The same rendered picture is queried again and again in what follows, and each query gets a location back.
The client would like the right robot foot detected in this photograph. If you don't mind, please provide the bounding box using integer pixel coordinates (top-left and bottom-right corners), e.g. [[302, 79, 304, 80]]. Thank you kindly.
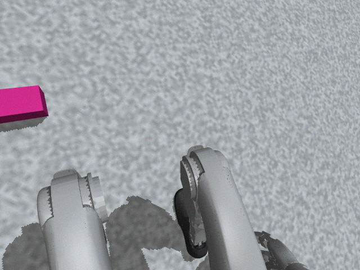
[[174, 189, 208, 259]]

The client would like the carton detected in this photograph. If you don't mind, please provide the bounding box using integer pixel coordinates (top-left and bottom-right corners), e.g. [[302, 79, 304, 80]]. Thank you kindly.
[[0, 85, 48, 124]]

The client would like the right robot hand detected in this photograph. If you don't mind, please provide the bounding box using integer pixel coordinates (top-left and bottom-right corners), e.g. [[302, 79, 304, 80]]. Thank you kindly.
[[254, 231, 298, 270]]

